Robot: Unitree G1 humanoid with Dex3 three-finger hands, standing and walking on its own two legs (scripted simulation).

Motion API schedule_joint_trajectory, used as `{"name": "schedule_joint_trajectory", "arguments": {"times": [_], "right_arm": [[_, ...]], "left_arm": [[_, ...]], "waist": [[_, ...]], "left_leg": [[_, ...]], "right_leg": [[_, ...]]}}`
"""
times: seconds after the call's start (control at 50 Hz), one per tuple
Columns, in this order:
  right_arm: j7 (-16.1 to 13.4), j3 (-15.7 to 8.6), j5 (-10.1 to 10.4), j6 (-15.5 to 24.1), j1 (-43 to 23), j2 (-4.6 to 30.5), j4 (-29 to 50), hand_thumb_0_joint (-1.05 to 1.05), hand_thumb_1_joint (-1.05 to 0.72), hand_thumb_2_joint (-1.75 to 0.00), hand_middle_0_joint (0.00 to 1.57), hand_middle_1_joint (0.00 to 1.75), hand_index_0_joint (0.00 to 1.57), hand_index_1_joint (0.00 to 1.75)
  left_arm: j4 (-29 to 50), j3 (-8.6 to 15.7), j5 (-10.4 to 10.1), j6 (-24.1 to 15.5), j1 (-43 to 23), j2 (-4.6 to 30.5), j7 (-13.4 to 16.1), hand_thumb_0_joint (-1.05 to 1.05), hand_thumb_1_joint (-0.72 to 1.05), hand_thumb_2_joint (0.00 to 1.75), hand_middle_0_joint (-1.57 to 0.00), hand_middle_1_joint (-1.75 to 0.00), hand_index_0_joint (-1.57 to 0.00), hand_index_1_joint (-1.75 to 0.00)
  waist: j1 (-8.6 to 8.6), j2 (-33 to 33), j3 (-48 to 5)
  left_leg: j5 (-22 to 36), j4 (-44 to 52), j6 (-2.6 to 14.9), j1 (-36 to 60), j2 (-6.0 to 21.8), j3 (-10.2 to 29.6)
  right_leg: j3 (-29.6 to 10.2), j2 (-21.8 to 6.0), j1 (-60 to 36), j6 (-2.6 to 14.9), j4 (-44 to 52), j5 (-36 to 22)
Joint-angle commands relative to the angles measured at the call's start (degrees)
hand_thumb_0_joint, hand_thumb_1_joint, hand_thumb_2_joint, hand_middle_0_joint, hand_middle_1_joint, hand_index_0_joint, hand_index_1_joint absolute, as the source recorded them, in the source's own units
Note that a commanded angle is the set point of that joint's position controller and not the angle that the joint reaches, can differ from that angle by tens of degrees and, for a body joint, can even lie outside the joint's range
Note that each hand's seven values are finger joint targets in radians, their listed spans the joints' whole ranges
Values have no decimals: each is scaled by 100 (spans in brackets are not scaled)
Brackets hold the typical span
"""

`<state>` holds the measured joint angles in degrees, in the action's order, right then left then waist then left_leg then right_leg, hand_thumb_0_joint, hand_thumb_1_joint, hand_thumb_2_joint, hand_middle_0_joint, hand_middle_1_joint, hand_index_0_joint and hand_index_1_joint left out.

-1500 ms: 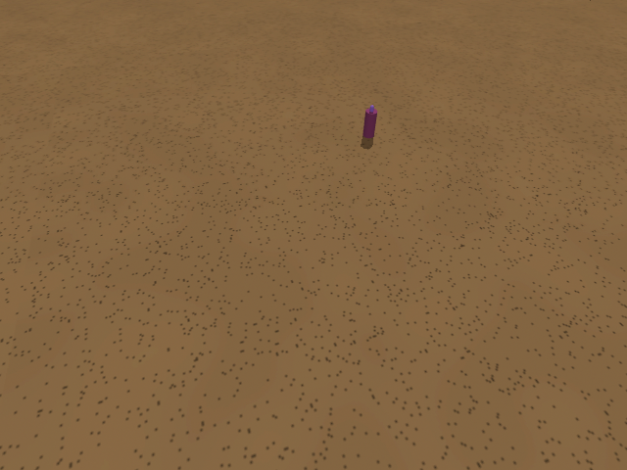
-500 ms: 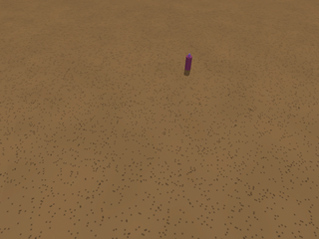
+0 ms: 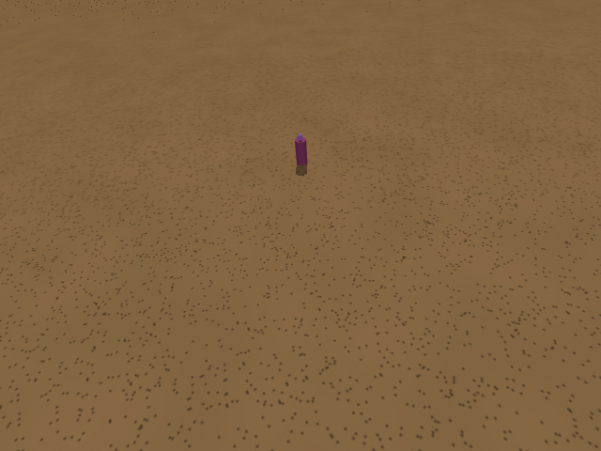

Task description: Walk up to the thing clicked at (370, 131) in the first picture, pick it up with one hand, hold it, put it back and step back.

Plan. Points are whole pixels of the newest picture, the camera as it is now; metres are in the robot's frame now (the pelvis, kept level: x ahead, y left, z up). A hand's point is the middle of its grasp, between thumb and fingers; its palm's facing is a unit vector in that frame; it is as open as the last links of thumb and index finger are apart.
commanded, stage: walk up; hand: left
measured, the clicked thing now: (301, 148) +1.92 +0.05 -0.65
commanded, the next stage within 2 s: none
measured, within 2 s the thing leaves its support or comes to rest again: neither
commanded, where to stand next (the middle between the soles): +1.56 -0.12 m, yaw -7 degrees
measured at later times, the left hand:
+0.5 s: hand (166, 397) +0.30 +0.26 -0.15, palm faces -0.06 -0.94 -0.35, open 7.4 cm
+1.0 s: hand (245, 210) +0.71 +0.15 -0.09, palm faces -0.13 -0.90 -0.41, open 7.3 cm
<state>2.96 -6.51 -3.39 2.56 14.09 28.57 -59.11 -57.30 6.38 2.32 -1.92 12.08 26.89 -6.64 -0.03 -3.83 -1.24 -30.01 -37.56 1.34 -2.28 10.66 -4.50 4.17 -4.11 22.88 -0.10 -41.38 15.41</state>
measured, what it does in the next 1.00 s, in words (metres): walks ahead: left foot, then right foot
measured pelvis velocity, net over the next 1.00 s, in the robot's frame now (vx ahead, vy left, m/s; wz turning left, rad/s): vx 0.57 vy -0.10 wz -0.13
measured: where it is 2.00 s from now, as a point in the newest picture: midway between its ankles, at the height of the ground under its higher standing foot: (339, 273)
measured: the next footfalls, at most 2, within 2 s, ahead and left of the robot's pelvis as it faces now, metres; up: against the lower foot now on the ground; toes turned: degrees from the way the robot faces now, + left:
left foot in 0.44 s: +0.44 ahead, +0.10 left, +0.00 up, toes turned +1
right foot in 0.86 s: +0.65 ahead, -0.22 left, +0.00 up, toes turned -12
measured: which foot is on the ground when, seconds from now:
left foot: up 0.00-0.42, down 0.44-0.88, up 0.90-1.00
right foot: down 0.00-0.48, up 0.50-0.84, down 0.86-1.00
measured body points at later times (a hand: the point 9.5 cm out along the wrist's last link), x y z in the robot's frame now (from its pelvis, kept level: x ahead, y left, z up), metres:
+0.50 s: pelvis +0.28 -0.02 +0.00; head +0.32 +0.00 +0.45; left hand +0.30 +0.30 -0.13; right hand +0.42 -0.34 -0.08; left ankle +0.40 +0.10 -0.71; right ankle +0.08 -0.12 -0.68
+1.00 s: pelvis +0.57 -0.10 +0.02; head +0.57 -0.14 +0.46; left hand +0.71 +0.20 -0.06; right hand +0.58 -0.43 -0.12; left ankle +0.50 +0.06 -0.62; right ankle +0.61 -0.21 -0.71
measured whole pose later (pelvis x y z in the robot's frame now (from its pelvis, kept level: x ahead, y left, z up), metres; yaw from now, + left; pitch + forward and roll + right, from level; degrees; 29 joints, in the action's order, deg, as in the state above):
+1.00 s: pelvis +0.57 -0.10 +0.02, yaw -7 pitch -3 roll +1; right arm 3.4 -2.9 -0.2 2.6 17.1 25.2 -53.7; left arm -49.9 2.4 -0.2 -5.8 12.1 22.1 -3.5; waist 0.2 -3.4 3.3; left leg -22.3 -68.0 2.4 -20.1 2.8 -0.1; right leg 3.6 -2.5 19.0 1.6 -35.5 14.0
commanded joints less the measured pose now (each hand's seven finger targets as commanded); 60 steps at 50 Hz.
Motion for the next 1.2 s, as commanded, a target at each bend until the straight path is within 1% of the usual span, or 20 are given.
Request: {"name": "schedule_joint_trajectory", "arguments": {"times": [0.0, 0.02, 0.08, 0.14, 0.32, 0.38, 0.42, 0.44, 0.46, 0.5, 0.54, 0.6, 0.68, 0.8, 0.84, 0.86, 0.88, 0.9, 1.0, 1.18], "right_arm": [[-25, 7, 165, 201, -994, 854, 1086, 0, -90, -90, 20, 30, 20, 30], [-20, -43, 190, 243, -1069, 1078, 1007, 0, -90, -90, 20, 30, 20, 30], [78, 11, 353, 244, -540, 854, 740, 0, -90, -90, 20, 30, 20, 30], [175, -36, 250, 139, -429, 803, 821, 0, -90, -90, 20, 30, 20, 30], [253, -22, 208, 220, -1829, 459, 1505, 0, -90, -90, 20, 30, 20, 30], [175, -99, 199, 235, -1180, 464, 1344, 0, -90, -90, 20, 30, 20, 30], [74, -282, 64, 284, 399, 834, 916, 0, -90, -90, 20, 30, 20, 30], [6, -445, -51, 311, 1207, 1189, 846, 0, -90, -90, 20, 30, 20, 30], [-28, -549, 18, 333, 1413, 1572, 955, 0, -90, -90, 20, 30, 20, 30], [-62, -553, 279, 281, 828, 1339, 1136, 0, -90, -90, 20, 30, 20, 30], [-106, -258, 316, 311, 204, 929, 1332, 0, -90, -90, 20, 30, 20, 30], [-91, -167, 345, 398, 21, 877, 1365, 0, -90, -90, 20, 30, 20, 30], [-26, -137, 308, 479, -226, 999, 1522, 0, -90, -90, 20, 30, 20, 30], [7, -90, 344, 418, -273, 995, 1452, 0, -90, -90, 20, 30, 20, 30], [14, 103, 319, 380, 300, 466, 1366, 0, -90, -90, 20, 30, 20, 30], [14, 185, 325, 334, 665, 256, 1432, 0, -90, -90, 20, 30, 20, 30], [-49, 22, 310, 277, 521, 908, 1346, 0, -90, -90, 20, 30, 20, 30], [-91, -13, 292, 263, 287, 1079, 1241, 0, -90, -90, 20, 30, 20, 30], [14, 41, 366, 143, 539, 657, 964, 0, -90, -90, 20, 30, 20, 30], [263, -21, 225, 137, -716, 508, 1393, 0, -90, -90, 20, 30, 20, 30]], "left_arm": [[344, 474, -155, -260, 886, 2231, 264, 0, 90, 90, -20, -30, -20, -30], [533, 453, -202, -271, 498, 2126, 284, 0, 90, 90, -20, -30, -20, -30], [588, 274, -219, -393, 210, 1488, 389, 0, 90, 90, -20, -30, -20, -30], [676, 144, -283, -483, 173, 1184, 397, 0, 90, 90, -20, -30, -20, -30], [771, 128, -222, -481, 756, 1292, 387, 0, 90, 90, -20, -30, -20, -30], [824, 107, -258, -429, 634, 1356, 445, 0, 90, 90, -20, -30, -20, -30], [909, 0, -289, -377, 857, 1078, 509, 0, 90, 90, -20, -30, -20, -30], [988, -139, -322, -360, 1084, 705, 531, 0, 90, 90, -20, -30, -20, -30], [1008, -124, -433, -371, 1341, 642, 563, 0, 90, 90, -20, -30, -20, -30], [939, -126, -355, -426, 654, 1268, 622, 0, 90, 90, -20, -30, -20, -30], [907, -145, -388, -460, 584, 1009, 525, 0, 90, 90, -20, -30, -20, -30], [897, -128, -354, -336, 686, 771, 367, 0, 90, 90, -20, -30, -20, -30], [1117, -123, -245, -325, 75, 696, 173, 0, 90, 90, -20, -30, -20, -30], [733, 135, -190, -330, 519, 938, 196, 0, 90, 90, -20, -30, -20, -30], [547, 358, -149, -407, 1568, 1470, 343, 0, 90, 90, -20, -30, -20, -30], [703, 385, -176, -465, 1584, 1859, 402, 0, 90, 90, -20, -30, -20, -30], [789, 348, -287, -451, 1242, 1968, 407, 0, 90, 90, -20, -30, -20, -30], [908, 324, -335, -428, 829, 1915, 437, 0, 90, 90, -20, -30, -20, -30], [944, 72, -317, -537, 228, 1193, 501, 0, 90, 90, -20, -30, -20, -30], [1096, 142, -198, -606, 398, 1355, 497, 0, 90, 90, -20, -30, -20, -30]], "waist": [[760, 1957, 580], [600, 1379, 756], [184, 1026, 489], [87, 936, 706], [555, 603, 635], [229, 639, 310], [-454, -193, -610], [-778, -927, -1102], [-770, -1444, -1559], [-662, -528, -1053], [-307, -129, -317], [-28, -229, 183], [-15, -391, 709], [460, 92, 108], [980, 1893, -539], [729, 2518, -555], [682, 1923, -428], [590, 1477, -127], [-4, 1200, 345], [213, 912, 573]], "left_leg": [[-9, -3393, -55, -4000, -692, 518], [413, -3426, -19, -4076, -423, 681], [1448, -2682, 131, -3376, -209, 789], [1911, -1997, -21, -3121, -171, 679], [2819, 536, -151, -2443, -428, 187], [2669, 867, 43, -1438, -729, -36], [2135, 1055, 456, 799, -889, -4], [1211, 1179, 769, 2109, -9, 1238], [950, 1635, 1339, 3050, 1383, 3955], [1026, 1973, 1714, 2003, 1545, 3623], [2866, 1944, 1123, 546, 831, 1705], [3174, 2198, 1056, -618, 497, 803], [2502, 2484, 1208, -1015, 538, 439], [1879, 1121, 691, -1945, 232, 178], [1936, -1853, 364, -2669, -654, -355], [85, -3067, 146, -3387, -1113, -24], [-9, -3604, 58, -3700, -1015, 368], [253, -3761, 67, -3788, -728, 651], [1561, -2549, 88, -2742, -472, 818], [2371, 15, -163, -2502, -265, 500]], "right_leg": [[-5113, -2063, -1954, 1264, 3974, 4158], [-4815, -1969, -1831, 1422, 3831, 3620], [-2580, -1088, -1744, 921, 3093, 1315], [-1824, -833, -1291, 900, 3271, 1066], [-925, -696, -1689, 947, 2926, -1048], [-807, -743, -1787, 910, 2066, -2422], [-380, -249, -1016, 600, -418, -2748], [-297, 129, 346, 409, -1912, -1328], [-581, 1096, 1711, 240, -2874, 1272], [-1220, 303, 1918, 372, -3358, 1041], [-1258, 59, 1244, 278, -2744, 499], [-896, -57, 615, 87, -1988, 274], [-469, -315, 614, -19, -94, -138], [40, 126, -1822, 225, 447, -1245], [-975, -258, -3149, 485, 1312, 777], [-3585, -1717, -3238, 848, 2441, 1721], [-4742, -2133, -3121, 1312, 2920, 1991], [-4670, -2118, -2652, 1488, 2993, 1975], [-1491, -897, -1144, 909, 2668, -943], [-812, -1090, -1133, 1150, 2799, -282]]}}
